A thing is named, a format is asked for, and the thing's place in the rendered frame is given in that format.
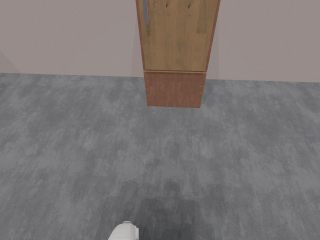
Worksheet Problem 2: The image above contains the robot left thigh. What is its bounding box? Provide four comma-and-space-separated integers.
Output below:
108, 223, 139, 240

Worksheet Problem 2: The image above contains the cupboard door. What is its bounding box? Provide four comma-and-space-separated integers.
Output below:
138, 0, 217, 71

